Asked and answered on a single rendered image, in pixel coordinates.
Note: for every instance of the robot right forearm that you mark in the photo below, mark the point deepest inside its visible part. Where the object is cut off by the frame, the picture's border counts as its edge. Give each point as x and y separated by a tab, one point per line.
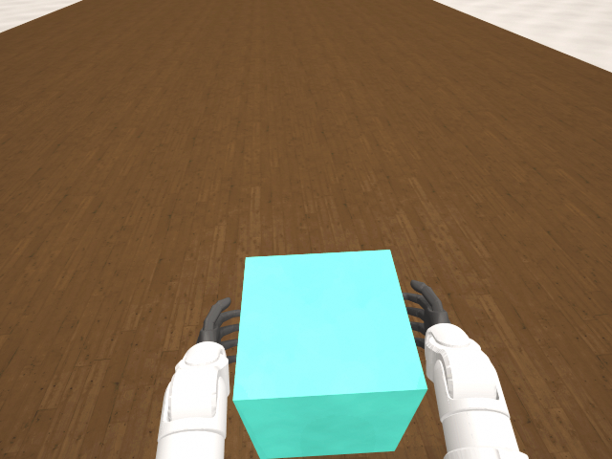
472	408

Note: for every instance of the robot left forearm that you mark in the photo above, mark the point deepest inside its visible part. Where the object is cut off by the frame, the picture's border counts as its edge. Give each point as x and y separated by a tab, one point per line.
194	416

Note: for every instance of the left robot hand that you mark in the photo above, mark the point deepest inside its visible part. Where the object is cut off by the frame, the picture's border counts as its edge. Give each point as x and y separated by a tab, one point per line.
212	331

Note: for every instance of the right robot hand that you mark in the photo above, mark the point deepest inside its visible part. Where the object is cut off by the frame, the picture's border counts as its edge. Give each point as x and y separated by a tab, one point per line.
432	312

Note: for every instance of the carton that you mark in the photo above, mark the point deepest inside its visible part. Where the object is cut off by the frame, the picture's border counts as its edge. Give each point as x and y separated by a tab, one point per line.
326	359

